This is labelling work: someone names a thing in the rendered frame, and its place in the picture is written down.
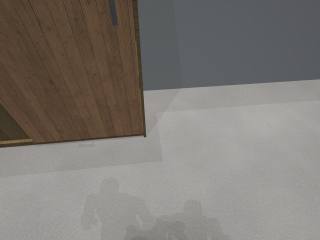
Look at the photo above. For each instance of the wardrobe door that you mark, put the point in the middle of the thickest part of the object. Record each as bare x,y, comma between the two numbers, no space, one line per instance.
9,128
67,73

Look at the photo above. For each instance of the handle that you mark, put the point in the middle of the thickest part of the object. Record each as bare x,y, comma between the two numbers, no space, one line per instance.
113,12

